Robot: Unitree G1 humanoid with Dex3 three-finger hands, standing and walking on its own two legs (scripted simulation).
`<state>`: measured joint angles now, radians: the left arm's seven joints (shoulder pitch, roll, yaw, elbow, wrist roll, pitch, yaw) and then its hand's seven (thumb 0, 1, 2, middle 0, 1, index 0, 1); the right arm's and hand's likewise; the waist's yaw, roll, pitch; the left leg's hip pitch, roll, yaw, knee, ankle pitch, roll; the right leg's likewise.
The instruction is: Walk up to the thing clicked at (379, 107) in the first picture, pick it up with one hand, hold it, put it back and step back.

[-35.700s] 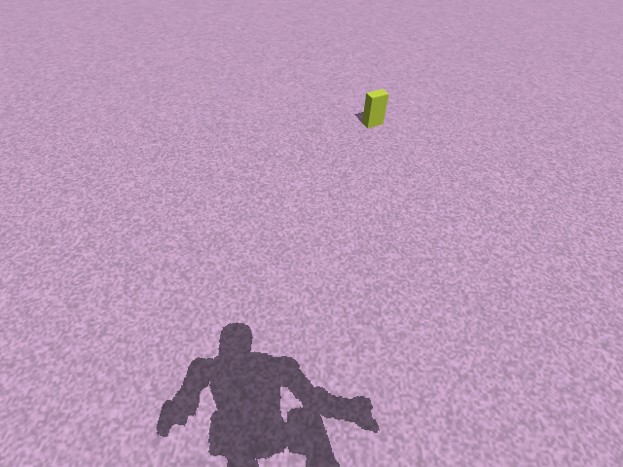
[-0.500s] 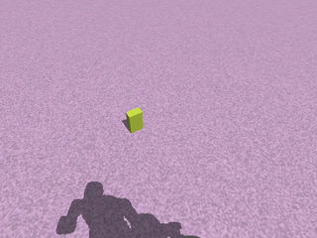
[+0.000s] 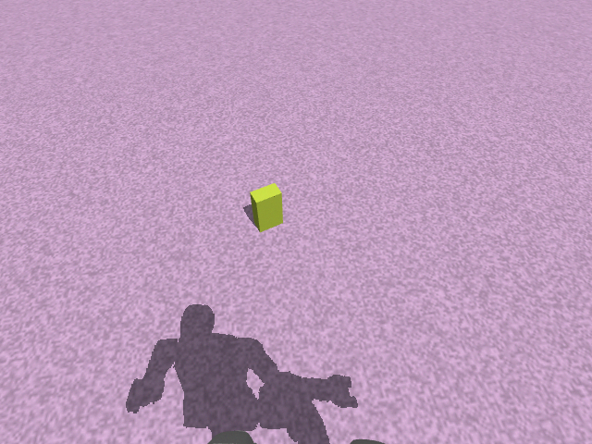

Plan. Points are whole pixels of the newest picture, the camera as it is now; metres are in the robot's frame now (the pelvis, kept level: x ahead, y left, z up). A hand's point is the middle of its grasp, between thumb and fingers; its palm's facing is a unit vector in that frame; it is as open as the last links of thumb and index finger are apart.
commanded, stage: step back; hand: left
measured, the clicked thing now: (267, 208) +1.02 +0.13 -0.66
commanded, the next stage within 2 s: stand in 0.22 s
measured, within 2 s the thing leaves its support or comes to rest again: neither
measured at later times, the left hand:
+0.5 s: hand out of the picture +0.12 +0.26 -0.13, palm faces -0.06 -0.94 -0.34, open 7.4 cm
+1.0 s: hand out of the picture +0.11 +0.26 -0.13, palm faces -0.08 -0.94 -0.34, open 7.4 cm
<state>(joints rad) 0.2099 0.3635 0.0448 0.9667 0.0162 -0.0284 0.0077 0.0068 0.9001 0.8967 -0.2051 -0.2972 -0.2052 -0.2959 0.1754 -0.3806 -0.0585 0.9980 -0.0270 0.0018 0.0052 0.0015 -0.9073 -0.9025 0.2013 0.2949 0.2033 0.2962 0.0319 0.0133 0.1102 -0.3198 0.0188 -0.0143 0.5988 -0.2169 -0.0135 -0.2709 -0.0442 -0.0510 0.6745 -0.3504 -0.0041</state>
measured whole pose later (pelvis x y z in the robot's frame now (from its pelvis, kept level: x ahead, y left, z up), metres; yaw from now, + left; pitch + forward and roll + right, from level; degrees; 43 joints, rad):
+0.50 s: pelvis +0.03 +0.01 +0.02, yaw -2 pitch -2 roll +0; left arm 0.10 0.35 -0.01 1.10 0.01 -0.03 -0.01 0.01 0.90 0.90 -0.20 -0.30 -0.20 -0.30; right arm 0.06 -0.35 -0.01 1.12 0.00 -0.02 0.02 0.00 -0.91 -0.90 0.20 0.30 0.21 0.30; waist 0.00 0.01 0.05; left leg -0.18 0.03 0.03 0.39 -0.17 -0.02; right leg -0.12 -0.03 -0.01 0.40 -0.24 0.02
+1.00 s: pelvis +0.02 +0.01 +0.03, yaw -3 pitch -2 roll +0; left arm 0.11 0.35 0.00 1.13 0.01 -0.02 -0.01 0.01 0.90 0.90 -0.20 -0.30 -0.20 -0.30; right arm 0.10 -0.35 -0.01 1.16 -0.01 -0.01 0.02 0.00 -0.91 -0.90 0.20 0.30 0.20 0.30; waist -0.01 0.00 0.05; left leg -0.15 0.04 0.03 0.32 -0.13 -0.02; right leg -0.09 -0.02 0.00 0.33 -0.20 0.02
